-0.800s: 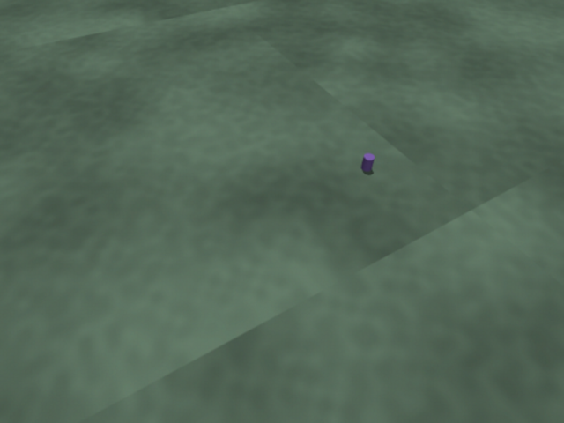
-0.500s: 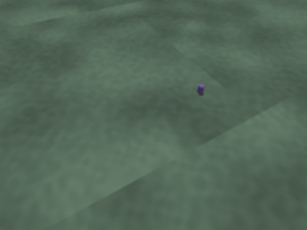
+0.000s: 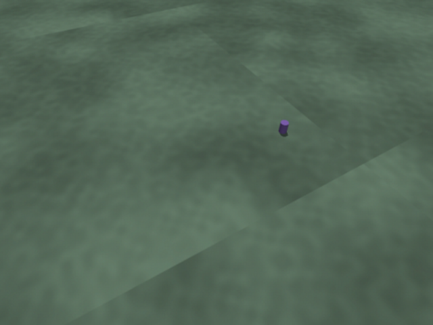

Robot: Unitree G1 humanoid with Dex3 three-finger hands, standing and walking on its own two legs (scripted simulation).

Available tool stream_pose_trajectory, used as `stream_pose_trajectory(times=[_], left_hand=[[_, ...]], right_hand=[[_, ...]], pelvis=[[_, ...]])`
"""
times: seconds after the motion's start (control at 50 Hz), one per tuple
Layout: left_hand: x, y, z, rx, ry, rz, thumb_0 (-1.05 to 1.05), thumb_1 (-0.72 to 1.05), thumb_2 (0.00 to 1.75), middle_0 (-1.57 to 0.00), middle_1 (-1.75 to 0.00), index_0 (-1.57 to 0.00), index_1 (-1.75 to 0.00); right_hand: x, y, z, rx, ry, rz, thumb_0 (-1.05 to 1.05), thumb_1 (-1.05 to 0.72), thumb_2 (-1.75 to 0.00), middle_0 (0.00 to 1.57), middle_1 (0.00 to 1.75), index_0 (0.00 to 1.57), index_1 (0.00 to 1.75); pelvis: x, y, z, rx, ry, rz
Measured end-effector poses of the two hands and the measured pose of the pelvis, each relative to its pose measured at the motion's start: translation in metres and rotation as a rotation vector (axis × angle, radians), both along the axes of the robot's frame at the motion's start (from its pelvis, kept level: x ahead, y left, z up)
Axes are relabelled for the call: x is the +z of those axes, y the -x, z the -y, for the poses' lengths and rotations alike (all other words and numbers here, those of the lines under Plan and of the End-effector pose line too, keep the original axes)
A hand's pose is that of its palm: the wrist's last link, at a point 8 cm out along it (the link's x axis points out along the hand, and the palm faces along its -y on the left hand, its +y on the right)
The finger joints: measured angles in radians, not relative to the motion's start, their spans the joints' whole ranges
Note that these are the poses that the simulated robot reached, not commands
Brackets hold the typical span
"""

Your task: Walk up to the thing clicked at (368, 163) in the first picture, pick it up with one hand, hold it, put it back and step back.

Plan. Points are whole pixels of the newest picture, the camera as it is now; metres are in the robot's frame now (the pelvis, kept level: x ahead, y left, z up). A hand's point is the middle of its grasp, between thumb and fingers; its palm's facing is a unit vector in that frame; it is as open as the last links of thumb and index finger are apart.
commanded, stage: stand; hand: left
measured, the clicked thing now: (283, 127) +1.41 -0.46 -0.74
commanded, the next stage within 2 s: walk up in 0.32 s
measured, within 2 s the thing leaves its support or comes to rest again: neither
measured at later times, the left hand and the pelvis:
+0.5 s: hand out of the picture +0.10 +0.25 -0.15, palm faces -0.14 -0.93 -0.35, open 7.4 cm; pelvis +0.02 -0.02 -0.01, yaw -7 degrees
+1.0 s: hand (169, 258) +0.30 +0.13 -0.17, palm faces -0.32 -0.89 -0.32, open 7.4 cm; pelvis +0.20 -0.12 -0.03, yaw -19 degrees
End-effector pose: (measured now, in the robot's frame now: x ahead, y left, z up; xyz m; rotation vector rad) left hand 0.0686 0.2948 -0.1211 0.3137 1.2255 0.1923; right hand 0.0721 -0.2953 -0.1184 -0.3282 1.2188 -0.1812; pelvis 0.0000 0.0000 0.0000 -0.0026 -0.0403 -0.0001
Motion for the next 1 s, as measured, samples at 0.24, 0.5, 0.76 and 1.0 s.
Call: stream_pose_trajectory(times=[0.24, 0.5, 0.76, 1.0], left_hand=[[0.001, 0.001, 0.000, 0.003, -0.001, -0.002, 0.01, 0.91, 0.90, -0.21, -0.30, -0.20, -0.30], [0.012, -0.036, -0.001, -0.115, -0.014, -0.034, 0.01, 0.91, 0.90, -0.21, -0.30, -0.20, -0.30], [0.014, -0.142, 0.082, -0.215, -0.066, 0.096, 0.01, 0.91, 0.90, -0.20, -0.30, -0.20, -0.30], [-0.017, -0.244, 0.122, -0.324, 0.019, 0.020, 0.01, 0.90, 0.90, -0.21, -0.30, -0.21, -0.31]], right_hand=[[0.000, 0.002, 0.000, 0.000, 0.001, -0.004, 0.01, -0.90, -0.90, 0.20, 0.30, 0.20, 0.29], [0.010, 0.023, 0.053, -0.114, 0.048, 0.104, 0.01, -0.90, -0.90, 0.21, 0.30, 0.21, 0.30], [-0.014, -0.013, 0.159, -0.207, 0.078, 0.072, 0.01, -0.90, -0.90, 0.20, 0.30, 0.20, 0.29], [0.011, -0.099, 0.157, -0.222, 0.080, 0.142, 0.01, -0.90, -0.90, 0.20, 0.30, 0.21, 0.30]], pelvis=[[0.000, 0.000, 0.000, 0.000, -0.002, -0.001], [-0.006, -0.016, 0.023, -0.125, -0.026, -0.013], [-0.029, -0.089, 0.101, -0.238, 0.012, 0.013], [-0.027, -0.196, 0.121, -0.324, 0.017, -0.008]])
